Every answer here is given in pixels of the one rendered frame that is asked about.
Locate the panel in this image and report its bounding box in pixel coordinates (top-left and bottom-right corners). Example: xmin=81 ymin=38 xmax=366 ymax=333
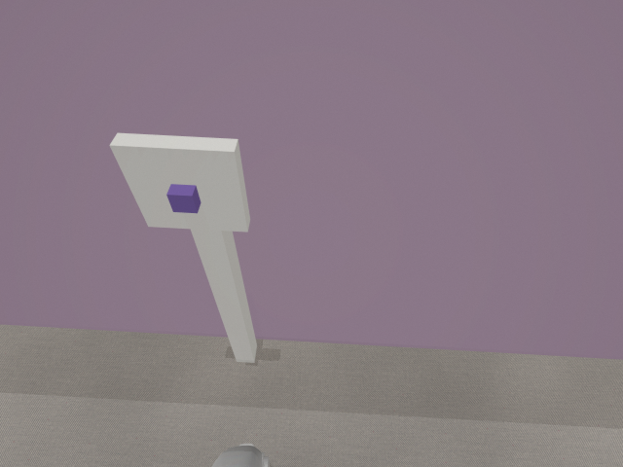
xmin=109 ymin=133 xmax=257 ymax=363

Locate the button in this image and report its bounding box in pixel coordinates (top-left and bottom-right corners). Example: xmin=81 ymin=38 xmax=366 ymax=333
xmin=166 ymin=184 xmax=201 ymax=213

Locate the robot left thigh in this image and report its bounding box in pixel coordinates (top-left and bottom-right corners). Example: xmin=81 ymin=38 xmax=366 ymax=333
xmin=212 ymin=446 xmax=270 ymax=467

